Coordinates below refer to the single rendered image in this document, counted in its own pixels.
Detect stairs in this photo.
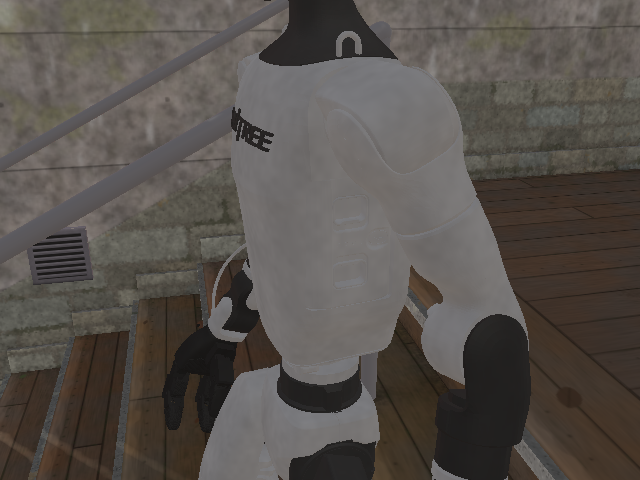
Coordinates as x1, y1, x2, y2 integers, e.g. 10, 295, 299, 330
0, 259, 539, 480

